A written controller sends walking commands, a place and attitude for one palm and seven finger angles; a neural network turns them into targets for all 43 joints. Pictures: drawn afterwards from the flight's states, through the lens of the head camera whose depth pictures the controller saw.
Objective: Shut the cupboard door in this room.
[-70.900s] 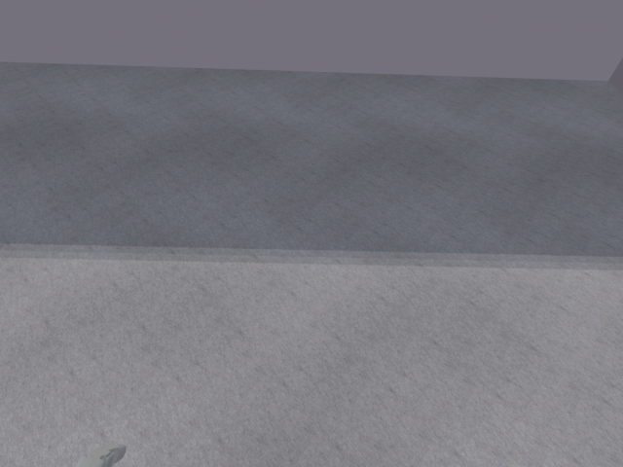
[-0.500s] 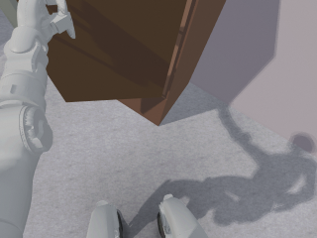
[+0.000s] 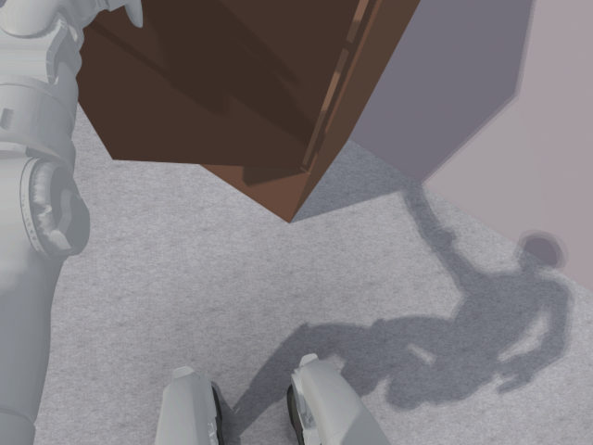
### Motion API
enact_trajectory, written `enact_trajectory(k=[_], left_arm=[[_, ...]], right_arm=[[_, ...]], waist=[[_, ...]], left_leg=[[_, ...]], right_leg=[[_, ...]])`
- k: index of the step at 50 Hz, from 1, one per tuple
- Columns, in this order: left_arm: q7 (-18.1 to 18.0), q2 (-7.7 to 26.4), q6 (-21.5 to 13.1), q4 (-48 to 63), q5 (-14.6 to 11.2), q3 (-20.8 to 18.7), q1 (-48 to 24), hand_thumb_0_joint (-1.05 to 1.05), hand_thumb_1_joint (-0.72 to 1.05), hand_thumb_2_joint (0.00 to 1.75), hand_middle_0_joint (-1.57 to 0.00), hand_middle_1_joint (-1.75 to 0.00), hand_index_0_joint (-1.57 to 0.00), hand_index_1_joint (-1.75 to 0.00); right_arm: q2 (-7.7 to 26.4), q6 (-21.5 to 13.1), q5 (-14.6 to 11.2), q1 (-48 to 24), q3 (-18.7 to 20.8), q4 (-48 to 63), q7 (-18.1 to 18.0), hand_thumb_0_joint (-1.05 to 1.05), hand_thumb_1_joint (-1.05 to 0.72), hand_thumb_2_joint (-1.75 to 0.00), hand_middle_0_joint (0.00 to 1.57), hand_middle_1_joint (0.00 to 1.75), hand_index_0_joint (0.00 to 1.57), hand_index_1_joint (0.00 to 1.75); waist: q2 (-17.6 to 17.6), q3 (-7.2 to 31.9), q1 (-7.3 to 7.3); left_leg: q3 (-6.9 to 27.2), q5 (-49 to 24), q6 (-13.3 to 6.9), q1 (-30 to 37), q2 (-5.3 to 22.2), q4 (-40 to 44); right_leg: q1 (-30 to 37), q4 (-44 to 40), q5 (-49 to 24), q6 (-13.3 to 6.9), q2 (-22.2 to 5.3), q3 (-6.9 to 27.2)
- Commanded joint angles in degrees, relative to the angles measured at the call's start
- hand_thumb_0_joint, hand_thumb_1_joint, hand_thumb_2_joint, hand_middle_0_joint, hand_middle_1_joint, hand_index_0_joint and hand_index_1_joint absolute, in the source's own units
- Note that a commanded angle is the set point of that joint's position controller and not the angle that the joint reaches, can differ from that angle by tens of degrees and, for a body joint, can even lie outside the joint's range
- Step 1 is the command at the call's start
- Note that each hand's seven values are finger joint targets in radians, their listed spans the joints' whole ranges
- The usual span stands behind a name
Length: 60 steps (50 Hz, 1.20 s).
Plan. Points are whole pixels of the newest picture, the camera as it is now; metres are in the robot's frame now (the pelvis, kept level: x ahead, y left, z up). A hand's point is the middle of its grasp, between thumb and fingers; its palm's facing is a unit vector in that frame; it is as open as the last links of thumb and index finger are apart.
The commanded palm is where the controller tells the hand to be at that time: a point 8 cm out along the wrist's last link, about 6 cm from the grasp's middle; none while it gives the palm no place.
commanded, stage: pull the fist back off the door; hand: left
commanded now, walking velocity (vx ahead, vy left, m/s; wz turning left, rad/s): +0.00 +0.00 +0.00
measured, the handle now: out of the picture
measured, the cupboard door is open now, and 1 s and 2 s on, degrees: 34 32 32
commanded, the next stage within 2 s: draw the hand back to the body in 0.86 s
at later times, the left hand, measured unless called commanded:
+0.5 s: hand out of the picture +0.59 +0.05 +0.15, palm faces +0.19 -0.98 -0.02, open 3.1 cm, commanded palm +0.54 +0.09 +0.13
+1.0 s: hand (177, 46) +0.53 +0.05 +0.14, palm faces +0.13 -0.99 -0.05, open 3.1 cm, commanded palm +0.48 +0.10 +0.14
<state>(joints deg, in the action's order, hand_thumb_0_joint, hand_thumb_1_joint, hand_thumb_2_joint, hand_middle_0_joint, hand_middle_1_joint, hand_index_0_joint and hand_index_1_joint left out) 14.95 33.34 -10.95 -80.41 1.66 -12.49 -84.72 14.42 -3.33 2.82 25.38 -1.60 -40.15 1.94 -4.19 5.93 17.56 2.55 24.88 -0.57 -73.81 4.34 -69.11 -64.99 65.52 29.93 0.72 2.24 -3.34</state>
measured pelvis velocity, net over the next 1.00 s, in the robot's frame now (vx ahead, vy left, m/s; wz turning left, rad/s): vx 0.02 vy -0.03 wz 0.05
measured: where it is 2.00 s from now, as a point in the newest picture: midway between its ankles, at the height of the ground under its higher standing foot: (261, 439)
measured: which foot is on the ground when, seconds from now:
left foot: down 0.00-1.00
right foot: down 0.00-1.00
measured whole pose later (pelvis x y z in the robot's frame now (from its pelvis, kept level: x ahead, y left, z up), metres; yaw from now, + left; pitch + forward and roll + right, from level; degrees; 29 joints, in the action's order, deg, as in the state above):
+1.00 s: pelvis +0.02 -0.03 +0.04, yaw +3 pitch +19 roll -1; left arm -14.2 8.3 -21.9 -66.1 0.8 -11.2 -54.5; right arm 13.7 1.4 3.2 19.2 2.2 -38.3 4.6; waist -3.3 8.4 8.7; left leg 0.8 22.7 1.7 -52.5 3.3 -56.2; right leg -46.3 56.7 29.5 -1.2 1.2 -2.0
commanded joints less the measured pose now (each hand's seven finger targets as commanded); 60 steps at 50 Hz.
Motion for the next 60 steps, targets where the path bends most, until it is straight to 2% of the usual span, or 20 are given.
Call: enact_trajectory(k=[1, 4, 6, 8, 10, 16, 19, 20, 25, 28, 30, 37, 40, 42, 48, 49, 52, 55, 58, 60], left_arm=[[-16.91, -1.27, -2.2, 13.2, -3.38, -8.56, -32.69, 0.0, 0.9, 0.9, -1.3, -1.5, -1.3, -1.5], [-27.84, -4.56, -2.46, 15.77, -0.64, -9.57, -30.05, 0.0, 0.9, 0.9, -1.3, -1.5, -1.3, -1.5], [-34.36, -4.84, -4.68, 17.53, 4.86, -8.21, -29.86, 0.0, 0.9, 0.9, -1.3, -1.5, -1.3, -1.5], [-36.19, -4.9, -7.03, 21.48, 9.87, -5.11, -30.3, 0.0, 0.9, 0.9, -1.3, -1.5, -1.3, -1.5], [-35.24, -3.96, -8.96, 23.91, 11.14, -3.76, -30.22, 0.0, 0.9, 0.9, -1.3, -1.5, -1.3, -1.5], [-30.68, -3.58, -6.84, 19.36, 4.02, -7.1, -21.24, 0.0, 0.9, 0.9, -1.3, -1.5, -1.3, -1.5], [-31.09, -1.2, -7.73, 17.19, 2.67, -10.73, -14.97, 0.0, 0.9, 0.9, -1.3, -1.5, -1.3, -1.5], [-31.29, -0.71, -9.18, 18.65, 2.31, -11.84, -13.51, 0.0, 0.9, 0.9, -1.3, -1.5, -1.3, -1.5], [-30.68, -8.75, -14.8, 18.5, 3.81, -6.2, -3.48, 0.0, 0.9, 0.9, -1.3, -1.5, -1.3, -1.5], [-29.01, -10.92, -14.3, 17.52, 2.48, -4.15, 0.0, 0.0, 0.9, 0.9, -1.3, -1.5, -1.3, -1.5], [-27.88, -11.79, -14.1, 20.74, 0.86, -3.94, 0.83, 0.0, 0.9, 0.9, -1.3, -1.5, -1.3, -1.5], [-28.26, -16.65, -19.84, 36.34, -1.57, 0.45, -2.33, 0.0, 0.9, 0.9, -1.3, -1.5, -1.3, -1.5], [-28.77, -16.97, -20.38, 37.15, -0.17, 1.63, 0.21, 0.0, 0.9, 0.9, -1.3, -1.5, -1.3, -1.5], [-29.0, -17.63, -18.9, 32.7, 0.9, 2.77, 0.87, 0.0, 0.9, 0.9, -1.3, -1.5, -1.3, -1.5], [-29.76, -18.42, -13.58, 24.14, -1.29, 0.85, 3.82, 0.0, 0.9, 0.9, -1.3, -1.5, -1.3, -1.5], [-29.96, -17.31, -13.66, 24.03, -1.82, -0.7, 3.82, 0.0, 0.9, 0.9, -1.3, -1.5, -1.3, -1.5], [-29.26, -10.75, -16.27, 31.19, -2.81, -7.16, 11.44, 0.0, 0.9, 0.9, -1.3, -1.5, -1.3, -1.5], [-27.37, -10.25, -18.39, 39.59, -1.74, -6.83, 22.42, 0.0, 0.9, 0.9, -1.3, -1.5, -1.3, -1.5], [-24.75, -13.79, -16.06, 45.3, -1.78, -1.77, 28.66, 0.0, 0.9, 0.9, -1.3, -1.5, -1.3, -1.5], [-22.81, -17.11, -13.06, 49.21, -4.44, 1.27, 30.92, 0.0, 0.9, 0.9, -1.3, -1.5, -1.3, -1.5]], right_arm=[[10.55, -0.81, 1.78, 16.27, 3.67, 1.38, 0.44, 0.0, -0.9, -0.9, 0.2, 0.3, 0.2, 0.3], [10.54, -0.31, 3.9, 17.01, 4.46, 1.77, 2.8, 0.0, -0.9, -0.9, 0.2, 0.3, 0.2, 0.3], [10.25, -0.11, 5.25, 17.12, 4.73, 1.45, 4.41, 0.0, -0.9, -0.9, 0.2, 0.3, 0.2, 0.3], [10.29, 0.38, 5.85, 17.42, 5.55, 1.31, 5.8, 0.0, -0.9, -0.9, 0.2, 0.3, 0.2, 0.3], [10.44, 1.19, 5.68, 17.57, 5.96, 1.64, 6.11, 0.0, -0.9, -0.9, 0.2, 0.3, 0.2, 0.3], [10.14, 3.3, 2.87, 15.88, 5.77, 3.02, 4.59, 0.0, -0.9, -0.9, 0.2, 0.3, 0.2, 0.3], [9.49, 3.39, 2.64, 15.46, 5.25, 3.64, 3.98, 0.0, -0.9, -0.9, 0.2, 0.3, 0.2, 0.3], [9.35, 3.16, 2.81, 15.17, 5.16, 3.92, 3.89, 0.0, -0.9, -0.9, 0.2, 0.3, 0.2, 0.3], [8.45, 2.5, 2.72, 13.8, 6.05, 3.85, 4.65, 0.0, -0.9, -0.9, 0.2, 0.3, 0.2, 0.3], [8.88, 3.09, 1.78, 12.63, 6.5, 3.93, 4.42, 0.0, -0.9, -0.9, 0.2, 0.3, 0.2, 0.3], [8.77, 3.45, 1.37, 12.07, 6.82, 4.35, 4.05, 0.0, -0.9, -0.9, 0.2, 0.3, 0.2, 0.3], [7.44, 2.75, 0.94, 8.08, 7.4, 3.89, 3.09, 0.0, -0.9, -0.9, 0.2, 0.3, 0.2, 0.3], [7.47, 2.75, 0.97, 7.28, 7.6, 3.34, 2.79, 0.0, -0.9, -0.9, 0.2, 0.3, 0.2, 0.3], [7.35, 3.17, 0.72, 6.69, 7.5, 2.74, 2.64, 0.0, -0.9, -0.9, 0.2, 0.3, 0.2, 0.3], [7.54, 4.33, 0.22, 5.03, 6.74, 3.93, 1.93, 0.0, -0.9, -0.9, 0.2, 0.3, 0.2, 0.3], [7.59, 4.29, 0.32, 4.89, 6.6, 4.19, 1.82, 0.0, -0.9, -0.9, 0.2, 0.3, 0.2, 0.3], [7.34, 4.23, 0.37, 3.51, 6.26, 6.74, 1.51, 0.0, -0.9, -0.9, 0.2, 0.3, 0.2, 0.3], [6.76, 4.02, 0.11, 2.83, 6.25, 9.16, 1.69, 0.0, -0.9, -0.9, 0.2, 0.3, 0.2, 0.3], [6.67, 4.35, -1.33, 1.23, 6.45, 10.4, 1.55, 0.0, -0.9, -0.9, 0.2, 0.3, 0.2, 0.3], [6.97, 4.29, -2.66, 0.07, 6.57, 11.24, 0.81, 0.0, -0.9, -0.9, 0.2, 0.3, 0.2, 0.3]], waist=[[-14.17, 35.19, 2.49], [-11.22, 36.66, 2.13], [-13.13, 36.66, 1.92], [-14.4, 38.54, 1.98], [-13.69, 40.05, 1.83], [-5.67, 37.25, -0.65], [0.66, 31.77, -1.84], [-0.1, 32.03, -2.78], [2.78, 25.93, -3.53], [5.49, 24.13, -3.48], [3.72, 26.25, -4.88], [-2.14, 31.93, -5.69], [-1.5, 32.02, -5.75], [0.19, 28.78, -5.13], [6.47, 23.55, -5.38], [7.23, 23.71, -5.81], [5.09, 30.98, -10.91], [4.66, 32.71, -14.07], [6.84, 26.8, -13.19], [7.96, 24.08, -12.46]], left_leg=[[7.16, -21.85, -0.19, 43.16, -0.29, 5.18], [6.62, -21.98, 0.14, 42.14, -0.56, 4.86], [6.47, -23.5, 0.64, 42.83, -0.51, 4.56], [5.47, -24.64, 0.61, 44.21, -0.65, 4.32], [4.91, -25.44, 0.46, 45.23, -1.01, 5.15], [1.55, -19.56, -0.58, 40.3, -2.46, 9.75], [-0.28, -16.98, -1.28, 33.69, -2.97, 11.59], [-0.73, -17.73, -1.32, 33.78, -3.24, 11.74], [-2.2, -17.59, -1.26, 33.54, -3.65, 12.51], [-3.09, -14.96, -1.48, 32.4, -4.16, 13.59], [-3.39, -16.58, -1.28, 34.85, -4.52, 14.26], [-2.84, -23.03, -0.78, 45.44, -4.24, 13.34], [-2.79, -24.5, -0.86, 46.44, -4.21, 12.98], [-2.66, -22.75, -0.73, 44.82, -4.08, 13.57], [-3.12, -18.16, -0.96, 39.63, -4.6, 15.64], [-3.04, -17.96, -0.95, 39.06, -4.65, 15.89], [-4.07, -22.66, -0.8, 41.99, -4.93, 16.94], [-4.92, -26.18, -0.87, 44.45, -5.01, 18.29], [-5.7, -22.98, -1.19, 45.65, -4.54, 20.92], [-5.81, -20.5, -1.27, 48.21, -4.3, 23.12]], right_leg=[[-3.67, -7.23, -15.97, -1.77, 1.63, -1.0], [-3.1, -6.9, -15.94, -1.11, 1.42, -1.74], [-4.46, -6.29, -15.93, -1.08, 1.42, -2.06], [-3.19, -6.78, -16.78, -1.43, 1.51, -1.71], [0.58, -7.68, -18.23, -1.81, 1.59, -1.26], [13.5, -12.97, -20.21, -1.29, 2.06, 0.05], [19.9, -14.95, -22.37, -0.58, 1.71, 1.12], [21.05, -14.98, -24.07, -0.57, 1.56, 1.61], [21.1, -15.83, -26.11, -0.62, 1.26, 2.04], [23.59, -17.61, -26.17, -0.3, 0.9, 3.01], [26.02, -17.71, -28.89, -0.55, 0.65, 3.16], [24.94, -16.15, -33.08, -0.59, 0.53, 2.58], [24.64, -15.31, -34.75, -0.55, 0.31, 2.47], [23.47, -15.88, -33.27, -0.31, 0.15, 2.41], [25.51, -18.19, -30.71, 0.04, -0.05, 2.71], [26.45, -18.25, -30.78, 0.0, -0.11, 2.71], [33.64, -17.22, -36.72, -0.39, -0.37, 3.34], [38.52, -17.08, -41.48, -0.75, -0.07, 3.24], [38.82, -20.43, -39.57, -0.29, 0.26, 2.93], [39.27, -23.37, -35.57, -0.24, 0.67, 2.5]])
